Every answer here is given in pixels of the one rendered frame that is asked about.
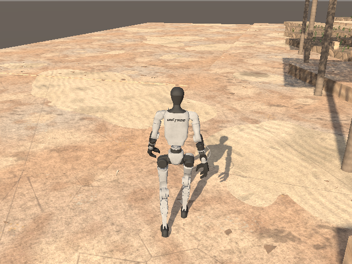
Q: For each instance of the left robot forearm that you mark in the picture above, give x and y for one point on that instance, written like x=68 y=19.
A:
x=151 y=143

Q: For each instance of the right robot forearm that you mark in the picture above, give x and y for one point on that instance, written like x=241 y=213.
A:
x=201 y=151

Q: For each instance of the robot right upper arm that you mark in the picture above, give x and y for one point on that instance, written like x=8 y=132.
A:
x=195 y=126

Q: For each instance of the robot right hand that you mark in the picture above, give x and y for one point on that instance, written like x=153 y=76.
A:
x=205 y=169

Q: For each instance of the humanoid robot head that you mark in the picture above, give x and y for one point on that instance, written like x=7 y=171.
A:
x=177 y=95

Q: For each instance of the right robot foot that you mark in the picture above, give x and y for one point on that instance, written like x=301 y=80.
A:
x=184 y=213

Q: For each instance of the robot left upper arm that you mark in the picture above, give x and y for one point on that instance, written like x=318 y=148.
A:
x=157 y=123

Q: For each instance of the robot left hand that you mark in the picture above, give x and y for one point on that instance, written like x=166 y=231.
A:
x=155 y=150

